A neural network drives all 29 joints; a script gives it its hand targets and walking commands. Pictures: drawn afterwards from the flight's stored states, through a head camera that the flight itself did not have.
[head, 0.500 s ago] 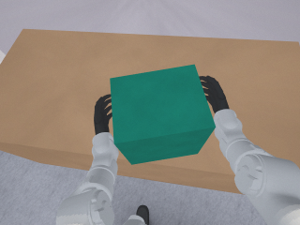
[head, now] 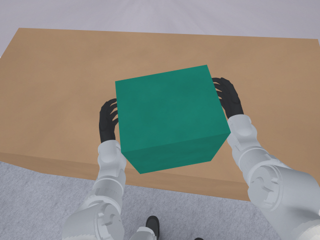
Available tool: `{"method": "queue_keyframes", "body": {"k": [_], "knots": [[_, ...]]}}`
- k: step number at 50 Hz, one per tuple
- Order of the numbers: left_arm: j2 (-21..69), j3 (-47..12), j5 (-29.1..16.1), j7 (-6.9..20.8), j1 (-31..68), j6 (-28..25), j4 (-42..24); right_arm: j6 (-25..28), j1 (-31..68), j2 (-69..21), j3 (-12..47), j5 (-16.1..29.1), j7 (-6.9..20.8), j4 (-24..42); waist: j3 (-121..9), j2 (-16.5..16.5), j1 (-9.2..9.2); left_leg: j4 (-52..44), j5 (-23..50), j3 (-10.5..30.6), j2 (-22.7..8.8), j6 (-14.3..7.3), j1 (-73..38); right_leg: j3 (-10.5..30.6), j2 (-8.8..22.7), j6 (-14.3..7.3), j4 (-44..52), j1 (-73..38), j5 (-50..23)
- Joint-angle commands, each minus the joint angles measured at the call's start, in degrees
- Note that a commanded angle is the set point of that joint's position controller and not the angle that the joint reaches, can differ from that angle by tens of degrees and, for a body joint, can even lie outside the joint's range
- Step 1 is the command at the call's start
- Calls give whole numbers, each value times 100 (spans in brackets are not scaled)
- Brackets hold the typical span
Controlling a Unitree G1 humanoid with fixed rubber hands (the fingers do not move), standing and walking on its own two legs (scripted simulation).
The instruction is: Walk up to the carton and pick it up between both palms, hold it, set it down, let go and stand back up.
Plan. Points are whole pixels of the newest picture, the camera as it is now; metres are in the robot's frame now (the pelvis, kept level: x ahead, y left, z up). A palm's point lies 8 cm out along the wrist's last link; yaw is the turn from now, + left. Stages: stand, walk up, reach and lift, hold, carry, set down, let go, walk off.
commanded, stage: set down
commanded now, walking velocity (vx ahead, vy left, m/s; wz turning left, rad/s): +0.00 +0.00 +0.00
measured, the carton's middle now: (169, 126) +0.43 +0.08 -0.07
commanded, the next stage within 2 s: none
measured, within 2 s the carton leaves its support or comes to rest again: neither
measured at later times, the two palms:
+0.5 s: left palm (109, 135) +0.36 +0.23 -0.04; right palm (231, 109) +0.47 -0.07 -0.01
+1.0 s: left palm (111, 140) +0.36 +0.23 -0.06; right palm (230, 113) +0.47 -0.08 -0.04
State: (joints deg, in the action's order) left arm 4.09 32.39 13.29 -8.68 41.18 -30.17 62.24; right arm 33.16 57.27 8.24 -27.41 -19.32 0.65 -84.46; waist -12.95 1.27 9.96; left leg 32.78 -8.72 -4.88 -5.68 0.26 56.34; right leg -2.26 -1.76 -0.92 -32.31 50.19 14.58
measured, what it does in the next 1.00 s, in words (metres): stands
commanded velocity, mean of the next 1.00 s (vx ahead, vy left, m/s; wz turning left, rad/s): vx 0.00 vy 0.00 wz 0.00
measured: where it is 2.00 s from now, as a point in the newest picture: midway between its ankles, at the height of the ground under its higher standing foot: outside the picture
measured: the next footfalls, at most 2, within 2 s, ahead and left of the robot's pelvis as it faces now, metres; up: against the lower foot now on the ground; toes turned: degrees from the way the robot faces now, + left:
none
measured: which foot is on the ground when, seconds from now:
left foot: down 0.00-1.00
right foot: down 0.00-1.00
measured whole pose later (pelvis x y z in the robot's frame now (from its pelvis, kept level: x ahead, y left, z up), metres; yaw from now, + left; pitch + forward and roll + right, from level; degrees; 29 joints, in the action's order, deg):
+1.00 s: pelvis -0.01 +0.00 -0.02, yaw -1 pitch +37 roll -3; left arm 0.5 20.8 1.6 -9.8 42.4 -27.4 67.3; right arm 30.3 58.9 11.7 -5.2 -2.6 -0.4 -85.9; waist -17.0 0.4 12.0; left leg 42.2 -10.4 -3.6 -7.0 1.2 67.1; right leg -2.5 -3.0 -1.4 -39.9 59.6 17.3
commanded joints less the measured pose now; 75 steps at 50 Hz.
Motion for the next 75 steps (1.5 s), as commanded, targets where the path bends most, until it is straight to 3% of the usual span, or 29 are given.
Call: {"method": "queue_keyframes", "body": {"k": [1,16,21,24,31,32,34,35,39,43,46,49,50,51,52,58,63,64,65,66,67,68,69,70,71,72,73,74,75], "knots": [[1958,-1098,630,565,1574,97,131,11,1907,-2304,848,-799,666,-69,-3359,560,199,397,2747,-346,375,-109,-2647,-225,-272,10,237,-1278,-1248],[1913,-917,874,535,1216,97,-91,32,1399,-2206,662,-880,599,-208,-3190,110,96,560,3642,-332,390,-6,-2952,-205,-256,-12,193,-1092,-1557],[1613,-853,823,505,1588,59,-104,-25,1530,-2116,693,-933,629,-19,-3275,333,-28,492,2794,-353,394,-75,-2932,-208,-263,39,140,-952,-1084],[1643,-556,840,492,1511,-18,98,-64,1636,-2442,823,-914,564,-72,-3171,636,216,478,2650,-437,397,-185,-2280,-95,-221,55,52,-1342,-1369],[1130,-553,549,338,1591,-84,-185,2,1744,-1767,732,-608,366,209,-3530,472,108,682,2966,-441,425,-89,-2395,-128,-223,87,-88,-1244,-1443],[431,-273,573,245,1322,-106,-169,8,1540,-1223,886,-452,336,162,-3586,444,315,717,3138,-452,384,-98,-2394,-113,-280,116,-171,-1284,-1643],[-169,-763,5,19,1720,37,-305,-39,1938,-110,1114,306,187,206,-4082,244,44,900,3629,-398,370,77,-2695,-39,-315,68,-247,-1238,-2146],[302,-806,-70,33,1697,37,-192,-95,2122,-638,1400,450,158,209,-4028,270,292,1015,3719,-355,394,50,-2384,89,-290,101,-309,-1146,-2115],[-273,-806,-298,-29,1774,-123,-299,25,2082,-243,1493,720,76,319,-4582,241,256,1158,3701,-374,387,178,-2423,76,-331,116,-343,-951,-1948],[-813,-1109,-855,-81,1687,-96,-451,136,2299,768,1901,1351,-86,768,-5416,170,250,1392,4253,-336,433,346,-2254,44,-346,188,-710,-1517,-3264],[-874,-1361,-1133,-34,2129,2,-212,29,2797,930,2041,1606,-114,726,-5203,455,29,1432,3382,-334,438,324,-1900,77,-371,221,-729,-1260,-2655],[-962,-1368,-1297,-67,1533,17,-572,81,2314,1212,2497,1999,-130,867,-5353,380,367,1489,3324,-361,373,422,-1728,98,-446,124,-762,-1243,-2654],[-734,-1805,-1522,-34,1815,70,-199,-32,2810,1312,2333,1986,-117,558,-5112,595,-31,1542,3070,-305,320,382,-1486,32,-446,122,-820,-984,-2354],[-870,-1462,-1461,-43,1992,73,-585,-101,2999,925,2586,2100,-44,1048,-5231,730,369,1522,3023,-281,401,278,-1490,65,-433,118,-831,-1069,-2179],[-1127,-1711,-1492,-46,1683,68,-339,-128,2541,1477,2341,2003,-69,597,-5220,643,67,1529,2914,-304,402,347,-1692,53,-398,135,-817,-965,-2195],[-801,-1961,-1667,32,1927,270,-222,-255,2907,1120,2724,2246,158,436,-4814,634,206,1596,2892,-190,337,224,-1732,-32,-425,104,-874,-364,-1154],[-1201,-2380,-2111,-199,2042,633,-777,-447,3020,2212,2734,2774,283,647,-5094,314,213,1455,2508,139,150,356,-2401,-133,-520,26,-814,372,-693],[-1457,-2354,-2260,-239,1946,706,-1806,-458,2785,2329,3036,3171,310,1610,-5930,163,458,1494,2958,110,314,396,-2732,-81,-494,-46,-800,-148,-1088],[-1153,-2437,-2114,-195,1419,804,-1298,-494,2309,2056,3263,3150,334,1062,-5166,406,354,1580,3071,118,231,370,-2617,-43,-528,-11,-790,90,-1209],[-1762,-2504,-2399,-248,3148,782,-2185,-588,3612,2689,2826,3118,370,1561,-6135,74,193,1573,3037,110,283,420,-2733,-206,-493,12,-908,225,-1093],[-1069,-2329,-2152,-178,609,999,-1837,-487,1672,2003,3660,3524,438,1698,-5221,271,753,1505,3326,69,216,377,-2698,0,-520,-42,-704,-173,-1772],[-1520,-2921,-2631,-164,3758,1102,-1569,-813,4619,2956,2629,3025,427,1348,-5537,106,19,1452,2781,107,262,308,-2234,-140,-430,25,-948,526,-693],[-1286,-2289,-2234,-106,315,1079,-1366,-687,1511,1870,3694,3408,415,1814,-5267,911,767,1530,2913,-104,320,284,-2321,119,-444,-66,-520,-643,-1910],[-1887,-2748,-2598,-142,3478,1070,-1737,-917,4001,3058,2599,3142,419,1158,-5263,512,-60,1329,2271,99,265,276,-2096,-119,-446,73,-740,258,-473],[-1351,-2424,-2423,-98,1232,1136,-1551,-858,2071,2040,3827,3676,513,1689,-5211,629,802,1314,2396,-98,292,267,-2179,77,-437,-92,-564,-689,-1383],[-1643,-2753,-2697,-104,2854,1180,-1987,-1037,3600,2766,3042,3374,510,1618,-5260,755,165,1172,2220,32,246,234,-2069,-100,-458,20,-694,-225,-688],[-1294,-2592,-2479,-92,1651,1205,-1377,-1036,2494,2057,3673,3556,596,1405,-4899,1009,636,1248,2044,1,232,191,-1972,61,-457,-48,-705,-431,-966],[-1665,-2601,-2638,-79,2209,1343,-2505,-1051,2944,2687,3378,3695,602,2115,-5521,718,513,1148,2377,-62,281,223,-2349,-77,-519,54,-649,-583,-1068],[-1538,-2726,-2757,-56,2492,1401,-1526,-1232,3164,2522,3398,3727,651,1489,-4947,788,388,1121,1894,3,257,172,-1924,-13,-431,5,-661,-326,-663]]}}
